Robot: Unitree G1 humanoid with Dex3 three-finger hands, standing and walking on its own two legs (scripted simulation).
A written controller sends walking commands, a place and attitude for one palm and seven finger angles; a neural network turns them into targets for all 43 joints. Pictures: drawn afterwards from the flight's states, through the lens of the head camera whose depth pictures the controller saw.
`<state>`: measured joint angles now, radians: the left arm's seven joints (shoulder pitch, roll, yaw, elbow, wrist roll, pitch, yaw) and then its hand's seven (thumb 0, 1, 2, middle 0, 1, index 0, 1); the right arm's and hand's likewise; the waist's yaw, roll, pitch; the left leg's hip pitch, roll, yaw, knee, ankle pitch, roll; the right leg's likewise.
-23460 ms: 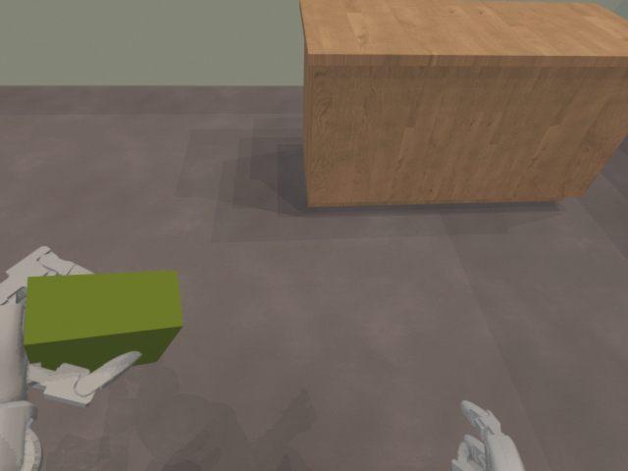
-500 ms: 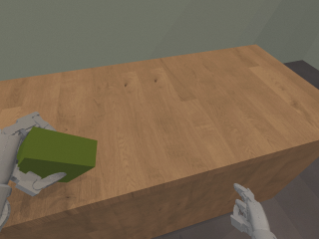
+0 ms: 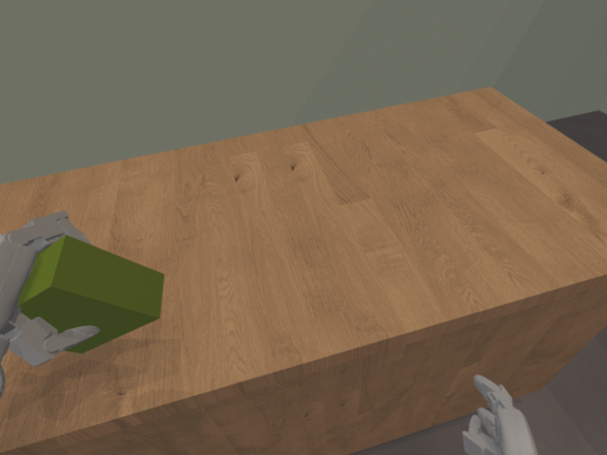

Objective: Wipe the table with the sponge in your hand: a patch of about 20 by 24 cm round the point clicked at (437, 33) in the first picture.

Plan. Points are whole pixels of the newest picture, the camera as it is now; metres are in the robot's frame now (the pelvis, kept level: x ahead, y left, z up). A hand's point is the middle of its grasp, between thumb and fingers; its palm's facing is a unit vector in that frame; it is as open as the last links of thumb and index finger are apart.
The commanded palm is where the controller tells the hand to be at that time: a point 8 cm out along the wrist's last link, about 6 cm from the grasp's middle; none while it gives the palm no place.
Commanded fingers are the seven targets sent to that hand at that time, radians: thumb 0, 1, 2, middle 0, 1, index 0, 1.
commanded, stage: turn the palm down, sponge in hand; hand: left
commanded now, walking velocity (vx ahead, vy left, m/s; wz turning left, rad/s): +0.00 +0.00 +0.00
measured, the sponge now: (91, 306) +0.22 +0.27 +0.14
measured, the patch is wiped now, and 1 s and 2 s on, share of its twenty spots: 0.00 0.00 0.00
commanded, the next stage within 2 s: move the sponge above the wiping area in 1.34 s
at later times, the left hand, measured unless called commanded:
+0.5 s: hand (43, 276) +0.23 +0.31 +0.18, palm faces +0.23 -0.26 -0.94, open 9.7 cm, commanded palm +0.19 +0.31 +0.24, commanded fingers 0.00 0.10 1.30 -1.20 -1.60 -1.20 -1.60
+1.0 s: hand (51, 287) +0.22 +0.29 +0.18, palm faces +0.17 -0.07 -0.98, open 9.7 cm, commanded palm +0.17 +0.29 +0.25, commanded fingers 0.00 0.10 1.30 -1.20 -1.60 -1.20 -1.60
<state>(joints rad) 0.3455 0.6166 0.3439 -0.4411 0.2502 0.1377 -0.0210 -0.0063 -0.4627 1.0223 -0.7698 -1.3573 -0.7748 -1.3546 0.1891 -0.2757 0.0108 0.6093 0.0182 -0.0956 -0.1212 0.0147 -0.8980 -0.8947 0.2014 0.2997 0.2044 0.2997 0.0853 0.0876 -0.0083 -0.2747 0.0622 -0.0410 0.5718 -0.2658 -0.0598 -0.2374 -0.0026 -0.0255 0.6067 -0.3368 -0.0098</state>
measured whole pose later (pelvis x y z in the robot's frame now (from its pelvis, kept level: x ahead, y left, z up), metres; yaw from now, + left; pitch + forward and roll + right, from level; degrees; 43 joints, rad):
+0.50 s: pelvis +0.00 +0.03 +0.01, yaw -1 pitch -3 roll +0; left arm 0.20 0.63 0.17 -0.46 0.57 0.39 -0.07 -0.01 -0.46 1.02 -0.77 -1.36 -0.77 -1.36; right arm 0.08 -0.27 0.04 0.62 0.05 -0.03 -0.13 0.01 -0.90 -0.89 0.20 0.30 0.15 0.28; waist 0.10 0.09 0.00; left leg -0.23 0.03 -0.01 0.50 -0.23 -0.03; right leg -0.19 -0.04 0.00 0.51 -0.28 0.03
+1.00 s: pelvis -0.02 +0.01 +0.01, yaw -1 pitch -4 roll +1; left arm 0.11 0.61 0.04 -0.37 0.78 0.42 -0.11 0.00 -0.46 1.02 -0.77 -1.36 -0.78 -1.35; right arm 0.02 -0.28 0.04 0.68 0.04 -0.01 -0.11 0.01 -0.90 -0.89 0.20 0.30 0.14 0.27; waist 0.12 0.13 0.00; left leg -0.21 0.04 -0.01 0.45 -0.18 -0.04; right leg -0.19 -0.02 0.00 0.52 -0.26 0.01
